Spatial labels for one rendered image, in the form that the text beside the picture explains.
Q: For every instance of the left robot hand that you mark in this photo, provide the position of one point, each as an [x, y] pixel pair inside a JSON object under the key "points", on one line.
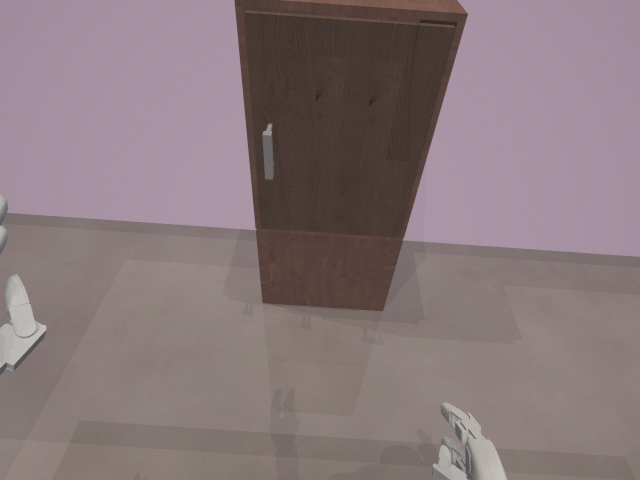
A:
{"points": [[19, 338]]}

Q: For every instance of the handle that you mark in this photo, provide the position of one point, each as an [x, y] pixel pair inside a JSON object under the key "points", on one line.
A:
{"points": [[268, 152]]}

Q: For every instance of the right robot hand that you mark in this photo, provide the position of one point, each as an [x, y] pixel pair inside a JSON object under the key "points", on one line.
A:
{"points": [[478, 461]]}

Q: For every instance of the cupboard door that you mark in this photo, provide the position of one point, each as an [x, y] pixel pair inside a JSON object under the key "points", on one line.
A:
{"points": [[350, 101]]}

